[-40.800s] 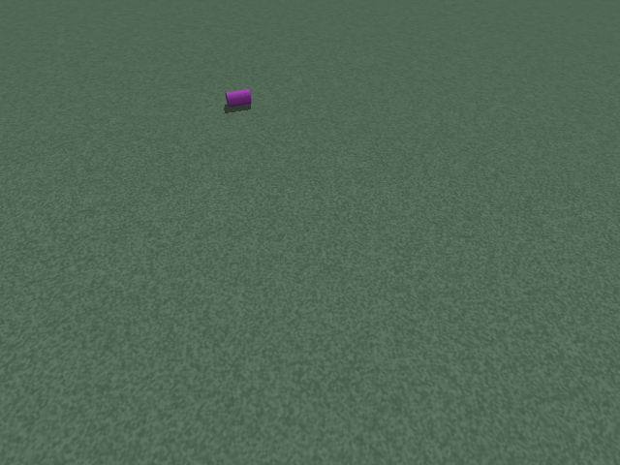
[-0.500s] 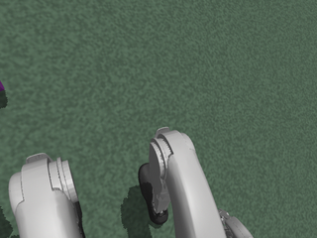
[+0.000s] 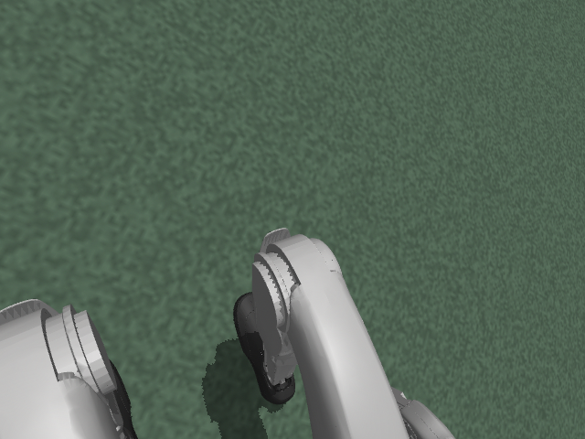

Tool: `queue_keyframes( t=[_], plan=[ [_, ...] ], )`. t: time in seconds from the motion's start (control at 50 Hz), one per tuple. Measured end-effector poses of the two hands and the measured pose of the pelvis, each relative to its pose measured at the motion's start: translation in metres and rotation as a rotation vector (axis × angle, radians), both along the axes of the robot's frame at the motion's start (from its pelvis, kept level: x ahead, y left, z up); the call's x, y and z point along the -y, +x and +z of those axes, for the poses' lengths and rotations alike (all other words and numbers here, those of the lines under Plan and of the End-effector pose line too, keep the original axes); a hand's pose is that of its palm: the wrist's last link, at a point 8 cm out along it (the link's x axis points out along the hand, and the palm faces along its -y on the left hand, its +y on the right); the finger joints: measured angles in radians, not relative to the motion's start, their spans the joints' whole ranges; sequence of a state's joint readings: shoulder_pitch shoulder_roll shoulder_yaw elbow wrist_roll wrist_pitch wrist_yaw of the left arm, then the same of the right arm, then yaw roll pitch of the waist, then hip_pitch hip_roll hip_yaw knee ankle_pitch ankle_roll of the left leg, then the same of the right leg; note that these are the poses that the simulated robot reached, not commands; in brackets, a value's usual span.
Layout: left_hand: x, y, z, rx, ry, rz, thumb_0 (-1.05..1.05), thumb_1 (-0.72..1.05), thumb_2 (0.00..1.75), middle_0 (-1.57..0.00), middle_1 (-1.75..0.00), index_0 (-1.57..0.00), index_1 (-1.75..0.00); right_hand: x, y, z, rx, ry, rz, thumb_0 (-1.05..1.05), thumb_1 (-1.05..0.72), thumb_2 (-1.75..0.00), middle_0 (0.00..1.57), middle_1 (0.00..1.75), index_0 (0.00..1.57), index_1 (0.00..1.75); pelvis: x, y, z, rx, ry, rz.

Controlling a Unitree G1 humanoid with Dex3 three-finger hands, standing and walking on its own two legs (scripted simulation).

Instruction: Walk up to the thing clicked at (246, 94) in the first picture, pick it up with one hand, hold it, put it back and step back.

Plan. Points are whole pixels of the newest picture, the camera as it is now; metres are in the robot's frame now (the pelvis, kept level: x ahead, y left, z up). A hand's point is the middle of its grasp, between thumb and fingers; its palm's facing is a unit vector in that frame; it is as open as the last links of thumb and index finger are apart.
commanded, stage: rest palm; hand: left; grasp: from above
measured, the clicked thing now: out of the picture +0.49 +0.39 -0.27
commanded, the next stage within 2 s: close in 1.48 s
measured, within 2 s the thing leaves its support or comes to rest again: neither
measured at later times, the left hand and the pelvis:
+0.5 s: hand out of the picture +0.46 +0.37 -0.23, palm faces -0.39 -0.23 -0.89, open 14.5 cm; pelvis +0.00 +0.00 +0.00, yaw -2 degrees
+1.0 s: hand out of the picture +0.46 +0.37 -0.25, palm faces -0.40 -0.24 -0.89, open 14.4 cm; pelvis +0.00 +0.01 +0.00, yaw -3 degrees
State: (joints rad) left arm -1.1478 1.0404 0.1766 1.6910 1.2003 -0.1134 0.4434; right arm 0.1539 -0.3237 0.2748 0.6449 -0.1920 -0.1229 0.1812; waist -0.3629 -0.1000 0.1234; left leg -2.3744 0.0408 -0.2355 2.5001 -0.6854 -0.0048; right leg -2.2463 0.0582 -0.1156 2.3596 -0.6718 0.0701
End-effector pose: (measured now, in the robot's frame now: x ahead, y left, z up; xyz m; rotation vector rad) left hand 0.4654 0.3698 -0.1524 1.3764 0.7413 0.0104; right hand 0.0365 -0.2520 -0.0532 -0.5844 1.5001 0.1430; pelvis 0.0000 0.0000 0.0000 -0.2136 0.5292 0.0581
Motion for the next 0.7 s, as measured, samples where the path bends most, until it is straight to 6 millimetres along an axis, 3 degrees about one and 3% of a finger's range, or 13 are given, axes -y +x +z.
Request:
queue_keyframes(
  t=[0.16,0.52,0.7],
  plan=[
    [0.000,0.003,-0.011,0.020,0.011,0.000,0.00,-0.58,1.02,-0.09,-0.94,-0.06,-0.97,0.000,-0.002,0.003,-0.014,-0.012,0.028,0.00,-0.88,-0.89,0.20,0.30,0.21,0.30,-0.001,0.001,-0.003,0.010,-0.011,-0.008],
    [-0.003,0.000,-0.025,0.010,0.009,0.028,0.00,-0.57,1.00,-0.09,-0.95,-0.07,-0.98,-0.007,0.022,0.005,0.024,0.019,0.096,0.00,-0.89,-0.89,0.20,0.30,0.21,0.30,-0.004,0.004,-0.001,0.010,-0.030,-0.012],
    [-0.004,0.000,-0.029,0.006,0.004,0.038,0.00,-0.57,1.00,-0.07,-0.96,-0.07,-0.99,-0.006,0.018,0.009,0.018,0.013,0.100,0.00,-0.89,-0.90,0.20,0.30,0.20,0.30,-0.004,0.003,-0.001,0.017,-0.034,-0.015]
  ],
)
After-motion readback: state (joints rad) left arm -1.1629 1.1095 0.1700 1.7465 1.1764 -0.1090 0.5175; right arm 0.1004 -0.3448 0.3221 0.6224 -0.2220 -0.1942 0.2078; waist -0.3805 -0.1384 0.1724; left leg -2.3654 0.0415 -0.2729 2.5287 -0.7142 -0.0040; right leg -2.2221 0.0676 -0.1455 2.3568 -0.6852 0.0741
